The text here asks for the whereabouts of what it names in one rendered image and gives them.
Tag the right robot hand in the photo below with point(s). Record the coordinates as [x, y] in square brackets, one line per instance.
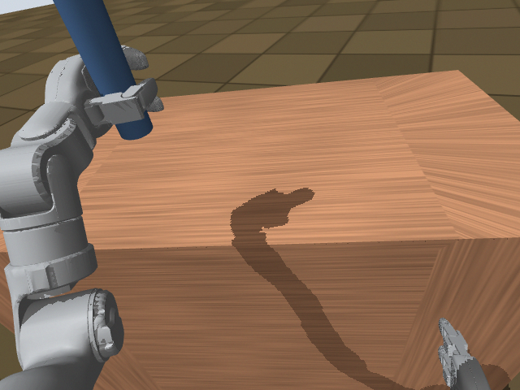
[460, 370]

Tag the left robot arm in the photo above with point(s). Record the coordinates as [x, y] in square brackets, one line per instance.
[63, 342]

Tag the left robot hand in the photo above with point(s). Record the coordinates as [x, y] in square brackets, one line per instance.
[69, 81]

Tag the can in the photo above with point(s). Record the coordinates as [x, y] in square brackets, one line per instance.
[95, 38]

